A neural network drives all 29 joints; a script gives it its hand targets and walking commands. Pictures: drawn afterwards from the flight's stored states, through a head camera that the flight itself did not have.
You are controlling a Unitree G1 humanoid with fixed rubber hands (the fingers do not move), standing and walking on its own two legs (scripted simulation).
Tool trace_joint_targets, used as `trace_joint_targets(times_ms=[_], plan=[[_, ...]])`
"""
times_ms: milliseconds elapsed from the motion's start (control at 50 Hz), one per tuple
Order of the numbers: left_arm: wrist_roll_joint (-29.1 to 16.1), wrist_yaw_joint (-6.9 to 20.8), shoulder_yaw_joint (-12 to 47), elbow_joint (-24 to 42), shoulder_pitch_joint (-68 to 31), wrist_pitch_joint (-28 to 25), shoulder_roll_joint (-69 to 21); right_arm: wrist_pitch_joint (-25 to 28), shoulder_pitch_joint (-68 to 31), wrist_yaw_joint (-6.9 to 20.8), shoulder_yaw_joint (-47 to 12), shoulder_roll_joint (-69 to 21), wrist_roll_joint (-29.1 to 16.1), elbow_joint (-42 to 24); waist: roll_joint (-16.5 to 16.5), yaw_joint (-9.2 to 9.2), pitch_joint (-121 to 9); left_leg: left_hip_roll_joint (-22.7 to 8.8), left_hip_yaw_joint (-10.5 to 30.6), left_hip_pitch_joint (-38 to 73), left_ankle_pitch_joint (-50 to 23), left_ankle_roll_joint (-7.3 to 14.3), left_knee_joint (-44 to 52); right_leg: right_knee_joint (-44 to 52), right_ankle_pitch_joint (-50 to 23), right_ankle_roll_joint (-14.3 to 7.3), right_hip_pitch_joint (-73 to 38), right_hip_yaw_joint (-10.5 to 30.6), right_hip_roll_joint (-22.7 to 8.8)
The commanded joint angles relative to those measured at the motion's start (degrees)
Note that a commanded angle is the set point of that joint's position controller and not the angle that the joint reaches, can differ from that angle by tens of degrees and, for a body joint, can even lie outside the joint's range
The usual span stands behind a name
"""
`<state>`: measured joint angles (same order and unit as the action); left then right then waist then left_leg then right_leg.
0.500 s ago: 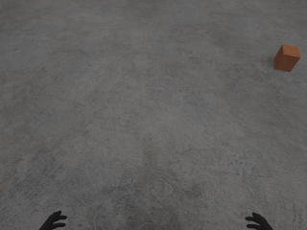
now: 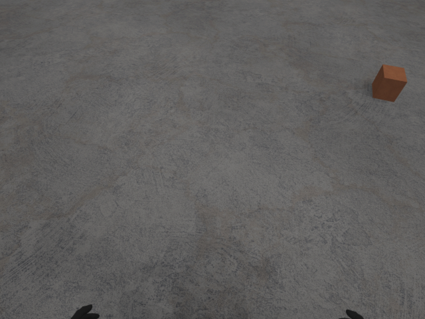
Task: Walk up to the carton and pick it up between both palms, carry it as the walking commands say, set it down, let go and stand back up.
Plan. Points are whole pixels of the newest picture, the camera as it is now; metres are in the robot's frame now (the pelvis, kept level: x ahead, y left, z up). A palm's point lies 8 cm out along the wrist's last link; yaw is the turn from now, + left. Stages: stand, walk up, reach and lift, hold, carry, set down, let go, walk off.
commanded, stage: stand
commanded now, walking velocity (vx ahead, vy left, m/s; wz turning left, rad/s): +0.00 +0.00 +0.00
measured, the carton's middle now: (388, 83) +1.91 -1.38 -0.66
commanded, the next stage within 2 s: walk up in 1.54 s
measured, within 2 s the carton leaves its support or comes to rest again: neither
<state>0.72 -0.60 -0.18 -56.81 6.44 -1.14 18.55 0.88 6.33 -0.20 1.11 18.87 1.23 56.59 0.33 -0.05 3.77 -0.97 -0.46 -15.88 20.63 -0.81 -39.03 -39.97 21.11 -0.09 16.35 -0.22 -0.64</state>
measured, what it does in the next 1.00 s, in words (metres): stands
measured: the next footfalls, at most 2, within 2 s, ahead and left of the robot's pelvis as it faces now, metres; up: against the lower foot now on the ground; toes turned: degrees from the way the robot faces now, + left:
none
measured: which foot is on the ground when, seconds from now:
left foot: down 0.00-1.00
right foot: down 0.00-1.00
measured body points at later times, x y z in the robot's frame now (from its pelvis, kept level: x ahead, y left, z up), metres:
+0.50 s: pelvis +0.00 +0.00 +0.02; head +0.00 -0.01 +0.47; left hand +0.10 +0.29 -0.11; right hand +0.09 -0.30 -0.11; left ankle +0.01 +0.13 -0.72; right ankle +0.01 -0.12 -0.72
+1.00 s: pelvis +0.01 +0.00 +0.03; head +0.01 +0.01 +0.48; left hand +0.09 +0.29 -0.11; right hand +0.09 -0.29 -0.11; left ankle +0.01 +0.13 -0.72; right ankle +0.01 -0.12 -0.72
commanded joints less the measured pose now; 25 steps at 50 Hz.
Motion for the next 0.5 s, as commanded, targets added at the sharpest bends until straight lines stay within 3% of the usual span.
trace_joint_targets(times_ms=[0,20,60,100,120,160,220,240,260,320,340,360,380,400,440,460,480], plan=[[-0.22,-0.38,-2.04,2.70,-2.47,-1.11,11.59,1.19,-3.36,-0.25,2.04,10.92,-0.22,-2.89,-0.89,-0.21,-5.69,-5.11,6.02,1.42,-9.65,4.51,10.71,10.42,-11.49,-3.89,-2.27,6.60,-5.25],[-0.13,-0.19,-2.04,2.24,-2.79,-0.89,12.09,1.24,-2.67,-0.26,2.09,11.84,-0.39,-2.06,0.97,0.31,-5.70,-5.24,4.76,3.26,-11.14,3.96,9.96,11.51,-11.79,-3.76,-0.96,6.32,-5.11],[-0.21,-0.24,-2.02,2.15,-4.00,-0.99,11.66,1.26,-3.51,-0.23,1.77,11.32,-0.33,-1.60,0.90,-0.49,-5.39,-5.22,5.34,2.22,-12.09,3.95,11.55,11.39,-12.76,-3.50,-2.75,5.81,-5.13],[-0.08,-0.04,-2.04,1.79,-4.54,-0.94,11.21,1.24,-3.34,-0.43,1.98,11.56,-0.59,-0.95,1.82,0.16,-5.70,-5.16,4.65,3.67,-11.12,3.78,12.13,13.21,-11.78,-3.64,-1.95,6.21,-5.65],[-0.19,0.15,-1.61,1.20,-3.80,-0.90,10.27,1.47,-3.35,-0.34,2.08,11.99,-0.40,-0.04,-0.86,-0.40,-4.74,-5.13,5.74,3.16,-9.86,3.80,13.41,14.11,-10.47,-3.66,-2.13,6.34,-5.55],[-0.10,0.16,-1.89,0.72,-4.26,-0.94,12.15,1.30,-3.06,-0.28,1.97,12.09,-0.60,0.66,1.08,0.08,-6.03,-5.16,5.07,4.17,-10.43,3.84,13.51,15.26,-11.99,-3.36,-4.14,6.52,-5.99],[-0.39,-0.06,-1.67,-0.24,-4.18,-0.89,10.95,1.20,-2.02,-0.52,1.60,10.55,-0.76,1.56,0.87,0.49,-5.72,-5.33,4.96,5.72,-13.97,3.62,15.12,16.11,-14.05,-3.17,-5.08,6.67,-6.33],[-0.12,-0.30,-1.91,-0.24,-5.82,-0.88,12.00,1.28,-2.93,-0.45,1.72,10.09,-0.82,1.78,2.04,0.38,-4.95,-5.08,4.44,6.27,-14.76,2.78,15.19,16.59,-13.10,-2.96,-4.08,6.51,-5.80],[-0.11,-0.23,-1.93,-0.68,-5.04,-0.62,12.40,1.41,-4.18,-0.57,1.34,10.91,-0.78,2.05,0.05,-0.33,-5.72,-5.55,4.53,6.80,-14.93,2.84,15.82,17.35,-13.98,-2.88,-4.96,6.44,-5.75],[-0.22,-0.06,-1.59,-0.95,-5.46,-1.07,11.44,1.37,-2.78,-0.49,2.08,12.62,-0.56,3.26,-0.36,0.12,-4.74,-5.49,5.12,6.58,-13.55,2.86,17.26,18.28,-14.37,-2.59,-5.47,5.97,-5.85],[-0.48,-0.23,-1.66,-1.42,-4.51,-0.90,11.48,1.14,-3.70,-0.51,1.66,11.92,-0.50,3.58,0.93,-0.42,-3.49,-5.71,5.43,5.75,-12.51,3.35,18.05,18.60,-14.36,-2.38,-6.12,5.92,-5.77],[-0.28,-0.31,-1.53,-1.56,-4.55,-1.13,11.22,1.24,-3.47,-0.56,1.83,12.27,-0.64,3.37,-0.25,-0.45,-4.64,-6.13,5.34,6.99,-12.95,3.20,18.18,19.12,-14.13,-2.57,-6.37,6.02,-6.01],[-0.01,-0.37,-2.05,-1.65,-6.01,-0.90,12.74,1.08,-3.85,-0.35,1.91,12.17,-0.70,4.00,2.55,0.20,-5.02,-5.86,4.57,7.54,-13.46,2.87,18.22,18.68,-15.15,-2.55,-6.06,5.98,-5.98],[-0.38,-0.34,-2.00,-1.80,-5.48,-0.83,12.02,1.42,-2.96,-0.39,1.90,12.17,-0.79,3.92,-0.64,0.43,-4.67,-5.85,4.71,7.86,-13.18,2.81,18.12,19.43,-14.60,-2.46,-6.32,6.12,-5.99],[-0.05,-0.14,-1.90,-2.00,-6.35,-0.76,11.64,1.34,-4.08,-0.15,1.62,10.42,-0.90,3.95,1.65,0.79,-4.35,-6.13,4.55,8.66,-13.65,2.38,18.89,20.46,-14.02,-2.47,-5.52,6.62,-6.32],[-0.39,-0.19,-1.67,-2.14,-5.91,-0.75,11.90,1.26,-3.34,-0.24,1.80,11.54,-0.75,4.28,0.08,0.53,-4.07,-6.27,4.70,8.43,-13.85,2.36,19.33,20.32,-13.70,-2.10,-6.09,6.31,-6.00],[-0.25,-0.19,-1.79,-1.90,-5.36,-0.85,11.21,1.15,-3.97,-0.39,1.72,11.34,-0.66,4.50,0.54,-0.03,-4.57,-6.25,4.36,8.02,-13.54,2.71,19.43,20.61,-14.27,-1.94,-7.35,5.54,-6.22]])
